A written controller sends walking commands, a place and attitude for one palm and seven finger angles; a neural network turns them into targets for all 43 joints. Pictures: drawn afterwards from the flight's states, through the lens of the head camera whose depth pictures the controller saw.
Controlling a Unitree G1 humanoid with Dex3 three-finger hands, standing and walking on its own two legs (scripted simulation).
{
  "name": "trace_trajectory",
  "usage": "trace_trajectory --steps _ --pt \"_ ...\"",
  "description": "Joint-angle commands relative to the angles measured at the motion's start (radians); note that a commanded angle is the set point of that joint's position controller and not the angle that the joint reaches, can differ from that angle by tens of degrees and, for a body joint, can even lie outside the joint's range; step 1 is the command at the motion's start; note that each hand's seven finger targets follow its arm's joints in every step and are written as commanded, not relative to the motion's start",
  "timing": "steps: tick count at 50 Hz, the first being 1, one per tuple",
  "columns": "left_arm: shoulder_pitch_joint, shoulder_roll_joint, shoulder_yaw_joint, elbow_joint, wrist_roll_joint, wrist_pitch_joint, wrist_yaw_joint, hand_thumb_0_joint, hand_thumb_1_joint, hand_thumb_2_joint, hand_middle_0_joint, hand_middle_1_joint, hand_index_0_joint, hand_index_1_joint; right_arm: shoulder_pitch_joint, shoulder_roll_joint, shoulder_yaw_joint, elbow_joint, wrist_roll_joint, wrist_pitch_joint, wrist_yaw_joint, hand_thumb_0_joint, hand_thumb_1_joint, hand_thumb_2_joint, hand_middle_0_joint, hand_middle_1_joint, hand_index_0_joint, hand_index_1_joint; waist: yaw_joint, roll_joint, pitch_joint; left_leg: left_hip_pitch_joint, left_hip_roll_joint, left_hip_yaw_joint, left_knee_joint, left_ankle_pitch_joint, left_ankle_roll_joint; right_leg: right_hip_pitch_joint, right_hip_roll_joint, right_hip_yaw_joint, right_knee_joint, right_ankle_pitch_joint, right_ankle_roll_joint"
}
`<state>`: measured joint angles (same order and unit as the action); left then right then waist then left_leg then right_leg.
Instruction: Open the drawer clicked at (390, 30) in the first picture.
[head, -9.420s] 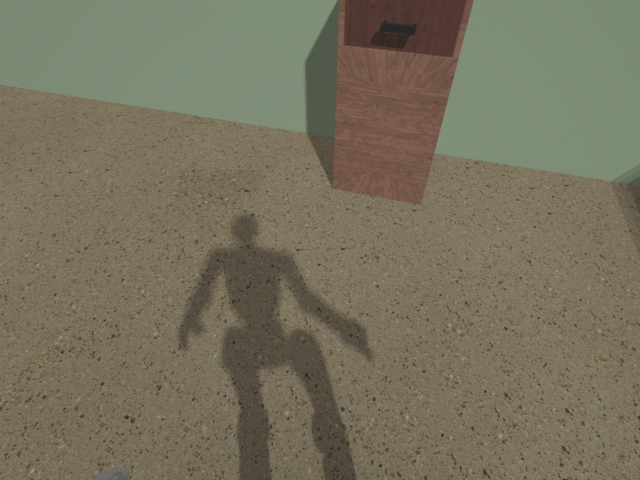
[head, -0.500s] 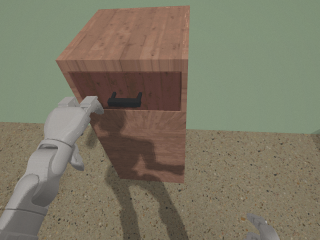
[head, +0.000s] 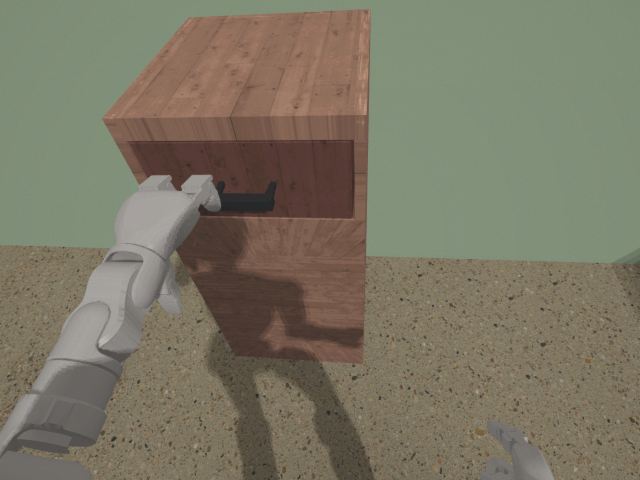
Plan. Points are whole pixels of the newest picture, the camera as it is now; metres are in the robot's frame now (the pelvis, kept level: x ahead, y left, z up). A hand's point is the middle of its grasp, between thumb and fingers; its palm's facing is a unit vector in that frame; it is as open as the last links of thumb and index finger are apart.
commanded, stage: move the hooked fingers above the handle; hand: left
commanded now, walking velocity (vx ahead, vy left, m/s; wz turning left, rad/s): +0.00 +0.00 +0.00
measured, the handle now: (243, 194) +0.57 +0.22 +0.01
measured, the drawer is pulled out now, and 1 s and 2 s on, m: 0.00 0.00 0.00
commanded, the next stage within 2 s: lower the fingers behind the handle in 1.92 s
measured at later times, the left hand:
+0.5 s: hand (201, 217) +0.43 +0.23 +0.09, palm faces +0.00 -0.01 -1.00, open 13.9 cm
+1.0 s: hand (222, 198) +0.48 +0.22 +0.07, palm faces -0.03 +0.01 -1.00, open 13.9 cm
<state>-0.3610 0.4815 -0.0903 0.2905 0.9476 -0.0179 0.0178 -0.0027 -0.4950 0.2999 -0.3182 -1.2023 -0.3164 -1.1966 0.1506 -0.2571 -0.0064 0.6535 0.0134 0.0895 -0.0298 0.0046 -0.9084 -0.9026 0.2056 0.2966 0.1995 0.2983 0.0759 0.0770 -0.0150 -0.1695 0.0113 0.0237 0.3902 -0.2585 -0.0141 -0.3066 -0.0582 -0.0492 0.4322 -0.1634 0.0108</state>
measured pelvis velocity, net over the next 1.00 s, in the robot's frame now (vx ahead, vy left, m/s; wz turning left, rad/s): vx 0.02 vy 0.01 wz -0.02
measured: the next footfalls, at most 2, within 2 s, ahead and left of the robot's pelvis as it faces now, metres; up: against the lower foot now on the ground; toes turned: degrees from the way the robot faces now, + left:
none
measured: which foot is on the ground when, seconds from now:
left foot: down 0.00-1.00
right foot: down 0.00-1.00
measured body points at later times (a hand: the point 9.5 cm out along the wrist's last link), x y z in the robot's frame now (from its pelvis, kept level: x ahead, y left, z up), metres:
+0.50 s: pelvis +0.01 +0.00 -0.01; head +0.05 -0.03 +0.44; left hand +0.42 +0.23 +0.14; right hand +0.12 -0.26 -0.14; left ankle -0.04 +0.13 -0.74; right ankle +0.04 -0.13 -0.74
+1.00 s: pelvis +0.02 +0.01 -0.01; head +0.08 -0.02 +0.43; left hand +0.48 +0.22 +0.13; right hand +0.08 -0.26 -0.15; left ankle -0.04 +0.13 -0.74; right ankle +0.04 -0.13 -0.74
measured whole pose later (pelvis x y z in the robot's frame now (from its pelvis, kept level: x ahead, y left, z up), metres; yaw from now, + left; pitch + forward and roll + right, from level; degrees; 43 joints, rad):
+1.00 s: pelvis +0.02 +0.01 -0.01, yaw -1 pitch +12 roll +1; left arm -0.81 0.48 -0.08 0.93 1.06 -0.06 0.16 0.00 -0.49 0.30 -0.32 -1.20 -0.31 -1.20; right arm 0.30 -0.27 -0.06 0.69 0.00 0.11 -0.02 0.00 -0.91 -0.90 0.21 0.30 0.20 0.30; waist -0.04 0.05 -0.09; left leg -0.42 0.02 0.04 0.55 -0.34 0.00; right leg -0.55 -0.06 -0.03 0.57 -0.22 0.02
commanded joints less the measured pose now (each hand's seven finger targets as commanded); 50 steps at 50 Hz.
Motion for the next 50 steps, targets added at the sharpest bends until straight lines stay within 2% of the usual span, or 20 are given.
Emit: trace_trajectory --steps 1,6,10,15,19,22,24,27,31,34,36,37,38,40,41,42,44,46,48,50 --pt "-0.368 0.231 0.144 -0.131 0.002 -0.006 0.043 0.000 -0.500 0.300 -0.300 -1.200 -0.300 -1.200 -0.068 -0.115 -0.045 -0.137 0.003 -0.038 -0.007 0.000 -0.900 -0.900 0.200 0.300 0.200 0.300 -0.009 -0.094 -0.278 -0.087 -0.048 0.028 -0.040 0.265 0.028 0.263 0.044 0.011 -0.011 0.173 -0.045" --pt "-0.434 0.215 0.118 -0.104 0.008 -0.023 0.051 0.000 -0.500 0.300 -0.300 -1.200 -0.300 -1.200 -0.038 -0.121 -0.054 -0.134 0.008 -0.036 -0.010 0.000 -0.900 -0.900 0.200 0.300 0.200 0.300 -0.025 -0.093 -0.295 -0.083 -0.048 0.029 -0.027 0.258 0.033 0.230 0.048 0.012 -0.001 0.164 -0.045" --pt "-0.480 0.264 0.160 -0.036 0.020 -0.036 0.078 0.000 -0.500 0.300 -0.300 -1.200 -0.300 -1.200 -0.009 -0.125 -0.060 -0.125 0.011 -0.037 -0.017 0.000 -0.900 -0.900 0.200 0.300 0.200 0.300 -0.024 -0.089 -0.307 -0.113 -0.054 0.028 -0.016 0.244 0.037 0.233 0.048 0.017 0.008 0.157 -0.044" --pt "-0.591 0.253 0.135 0.058 0.033 -0.047 0.112 0.000 -0.500 0.300 -0.300 -1.200 -0.300 -1.200 0.029 -0.127 -0.067 -0.106 0.012 -0.041 -0.025 0.000 -0.900 -0.900 0.200 0.300 0.200 0.300 -0.051 -0.080 -0.321 -0.120 -0.051 0.030 -0.001 0.231 0.039 0.195 0.048 0.017 0.020 0.150 -0.042" --pt "-0.589 0.289 0.171 0.106 0.041 -0.051 0.122 0.000 -0.500 0.300 -0.300 -1.200 -0.300 -1.200 0.056 -0.133 -0.077 -0.102 0.006 -0.038 -0.022 0.000 -0.900 -0.900 0.200 0.300 0.200 0.300 -0.044 -0.073 -0.401 -0.120 -0.053 0.036 0.024 0.302 0.040 0.233 0.051 0.020 0.048 0.233 -0.045" --pt "-0.569 0.255 0.147 0.159 0.037 -0.047 0.117 0.000 -0.500 0.300 -0.300 -1.200 -0.300 -1.200 0.068 -0.136 -0.079 -0.101 0.009 -0.032 -0.015 0.000 -0.900 -0.900 0.200 0.300 0.200 0.300 -0.047 -0.091 -0.357 -0.141 -0.047 0.037 0.029 0.309 0.041 0.199 0.053 0.013 0.058 0.249 -0.045" --pt "-0.604 0.253 0.142 0.165 0.048 -0.049 0.114 0.000 -0.500 0.300 -0.300 -1.200 -0.300 -1.200 0.074 -0.141 -0.082 -0.103 0.008 -0.027 -0.014 0.000 -0.900 -0.900 0.200 0.300 0.200 0.300 -0.058 -0.103 -0.374 -0.139 -0.047 0.034 0.040 0.335 0.041 0.189 0.057 0.010 0.066 0.260 -0.046" --pt "-0.644 0.208 0.096 0.134 0.053 -0.056 0.119 0.000 -0.500 0.300 -0.300 -1.200 -0.300 -1.200 0.089 -0.134 -0.088 -0.105 0.006 -0.025 -0.007 0.000 -0.900 -0.900 0.200 0.300 0.200 0.300 -0.066 -0.065 -0.407 -0.108 -0.044 0.031 0.059 0.366 0.041 0.161 0.059 0.011 0.080 0.275 -0.048" --pt "-0.676 0.254 0.142 0.222 0.057 -0.055 0.138 0.000 -0.500 0.300 -0.300 -1.200 -0.300 -1.200 0.111 -0.139 -0.087 -0.087 0.003 -0.018 -0.008 0.000 -0.900 -0.900 0.200 0.300 0.200 0.300 -0.075 -0.104 -0.367 -0.146 -0.042 0.031 0.068 0.341 0.043 0.142 0.060 0.010 0.085 0.269 -0.045" --pt "-0.761 0.283 0.153 0.249 0.077 -0.065 0.159 0.000 -0.500 0.300 -0.300 -1.200 -0.300 -1.200 0.123 -0.142 -0.086 -0.080 0.001 -0.017 -0.012 0.000 -0.900 -0.900 0.200 0.300 0.200 0.300 -0.086 -0.090 -0.387 -0.166 -0.046 0.025 0.073 0.320 0.042 0.135 0.060 0.012 0.093 0.243 -0.047" --pt "-0.796 0.261 0.129 0.293 0.090 -0.063 0.175 0.000 -0.500 0.300 -0.300 -1.200 -0.300 -1.200 0.135 -0.136 -0.087 -0.073 -0.001 -0.018 -0.011 0.000 -0.900 -0.900 0.200 0.300 0.200 0.300 -0.095 -0.068 -0.391 -0.164 -0.046 0.024 0.083 0.314 0.040 0.105 0.062 0.011 0.103 0.231 -0.048" --pt "-0.831 0.248 0.114 0.290 0.091 -0.066 0.181 0.000 -0.500 0.300 -0.300 -1.200 -0.300 -1.200 0.147 -0.136 -0.090 -0.069 -0.004 -0.020 -0.010 0.000 -0.900 -0.900 0.200 0.300 0.200 0.300 -0.102 -0.052 -0.408 -0.148 -0.044 0.023 0.091 0.334 0.040 0.095 0.062 0.011 0.106 0.245 -0.049" --pt "-0.838 0.269 0.132 0.301 0.095 -0.068 0.186 0.000 -0.500 0.300 -0.300 -1.200 -0.300 -1.200 0.155 -0.136 -0.093 -0.065 -0.005 -0.020 -0.009 0.000 -0.900 -0.900 0.200 0.300 0.200 0.300 -0.099 -0.038 -0.431 -0.145 -0.044 0.024 0.099 0.350 0.038 0.100 0.063 0.013 0.113 0.255 -0.050" --pt "-0.854 0.230 0.103 0.303 0.090 -0.071 0.187 0.000 -0.500 0.300 -0.300 -1.200 -0.300 -1.200 0.169 -0.132 -0.098 -0.067 -0.009 -0.019 -0.005 0.000 -0.900 -0.900 0.200 0.300 0.200 0.300 -0.105 -0.028 -0.475 -0.125 -0.043 0.021 0.115 0.399 0.038 0.103 0.064 0.012 0.122 0.287 -0.049" --pt "-0.842 0.241 0.117 0.342 0.093 -0.066 0.188 0.000 -0.500 0.300 -0.300 -1.200 -0.300 -1.200 0.176 -0.136 -0.099 -0.060 -0.010 -0.017 -0.005 0.000 -0.900 -0.900 0.200 0.300 0.200 0.300 -0.111 -0.060 -0.453 -0.139 -0.041 0.020 0.117 0.388 0.038 0.091 0.067 0.007 0.123 0.279 -0.047" --pt "-0.856 0.210 0.086 0.376 0.091 -0.059 0.186 0.000 -0.500 0.300 -0.300 -1.200 -0.300 -1.200 0.178 -0.139 -0.097 -0.056 -0.010 -0.014 -0.005 0.000 -0.900 -0.900 0.200 0.300 0.200 0.300 -0.126 -0.060 -0.423 -0.152 -0.042 0.023 0.117 0.360 0.039 0.068 0.067 0.008 0.118 0.267 -0.045" --pt "-0.850 0.240 0.112 0.438 0.092 -0.050 0.184 0.000 -0.500 0.300 -0.300 -1.200 -0.300 -1.200 0.188 -0.148 -0.094 -0.054 -0.009 -0.012 -0.005 0.000 -0.900 -0.900 0.200 0.300 0.200 0.300 -0.125 -0.100 -0.399 -0.197 -0.043 0.020 0.112 0.324 0.041 0.072 0.067 0.006 0.115 0.244 -0.046" --pt "-0.912 0.223 0.079 0.452 0.103 -0.046 0.183 0.000 -0.500 0.300 -0.300 -1.200 -0.300 -1.200 0.197 -0.148 -0.094 -0.049 -0.008 -0.009 -0.005 0.000 -0.900 -0.900 0.200 0.300 0.200 0.300 -0.142 -0.068 -0.396 -0.198 -0.041 0.021 0.118 0.306 0.040 0.033 0.067 0.009 0.120 0.226 -0.046" --pt "-0.953 0.219 0.077 0.431 0.108 -0.056 0.188 0.000 -0.500 0.300 -0.300 -1.200 -0.300 -1.200 0.222 -0.146 -0.099 -0.046 -0.015 -0.009 -0.004 0.000 -0.900 -0.900 0.200 0.300 0.200 0.300 -0.140 -0.052 -0.467 -0.174 -0.040 0.017 0.134 0.355 0.040 0.048 0.068 0.012 0.134 0.259 -0.047" --pt "-0.950 0.260 0.116 0.460 0.106 -0.063 0.192 0.000 -0.500 0.300 -0.300 -1.200 -0.300 -1.200 0.239 -0.150 -0.101 -0.044 -0.018 -0.007 -0.004 0.000 -0.900 -0.900 0.200 0.300 0.200 0.300 -0.143 -0.062 -0.478 -0.188 -0.039 0.017 0.146 0.369 0.042 0.056 0.069 0.014 0.141 0.281 -0.045"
